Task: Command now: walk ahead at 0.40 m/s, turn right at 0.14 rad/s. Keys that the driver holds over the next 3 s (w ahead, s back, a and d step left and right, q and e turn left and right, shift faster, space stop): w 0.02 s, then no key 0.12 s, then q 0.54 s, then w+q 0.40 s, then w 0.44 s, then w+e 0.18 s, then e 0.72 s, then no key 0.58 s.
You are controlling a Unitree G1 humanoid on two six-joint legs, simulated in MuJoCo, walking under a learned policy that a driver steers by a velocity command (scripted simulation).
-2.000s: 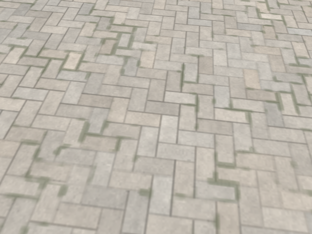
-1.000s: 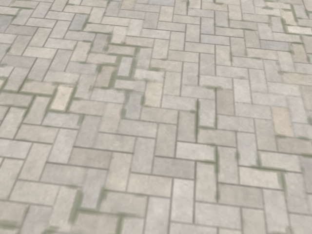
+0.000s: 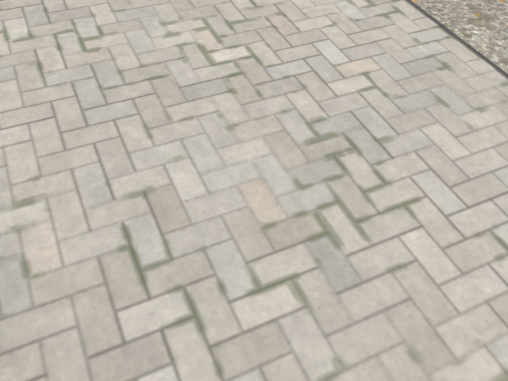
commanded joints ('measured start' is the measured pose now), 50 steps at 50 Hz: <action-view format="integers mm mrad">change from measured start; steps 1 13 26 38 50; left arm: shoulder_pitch -197 74 -103 -148 -232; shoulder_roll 12 115 143 138 94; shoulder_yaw -9 18 30 39 18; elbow -124 -60 -12 -36 -55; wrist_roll -7 15 21 0 -7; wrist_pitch -32 -1 18 25 -50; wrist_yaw -12 -12 30 1 -35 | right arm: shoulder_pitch -14 20 -154 -83 -35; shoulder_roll -188 -174 -122 -224 -248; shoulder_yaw -33 -16 -28 -62 -65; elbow -58 -77 -232 -298 -320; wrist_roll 6 35 1 18 14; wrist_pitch -11 31 131 65 46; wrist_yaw -3 -14 -3 5 -16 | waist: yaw -33 112 57 21 5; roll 173 -108 -56 141 176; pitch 85 -179 -27 -73 22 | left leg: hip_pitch -10 -555 -390 63 -110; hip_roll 197 45 102 272 174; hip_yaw -141 -78 17 -414 -361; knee -152 960 565 -7 -39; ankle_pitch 90 -366 -47 -139 -104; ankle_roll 159 -56 -61 243 209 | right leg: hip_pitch -55 678 383 -188 78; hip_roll -4 -313 -280 -26 55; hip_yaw -52 252 -62 12 14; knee -180 -487 -652 239 -314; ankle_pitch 75 534 156 -277 15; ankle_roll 15 -263 -249 4 36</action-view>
